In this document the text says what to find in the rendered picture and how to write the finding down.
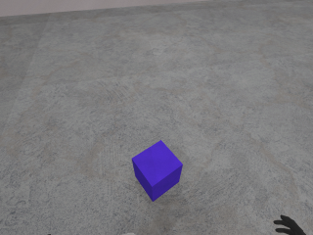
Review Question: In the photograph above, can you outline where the robot right hand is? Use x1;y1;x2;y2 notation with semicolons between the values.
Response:
273;214;306;235

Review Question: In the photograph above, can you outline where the carton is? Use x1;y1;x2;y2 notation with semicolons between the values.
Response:
131;140;183;201

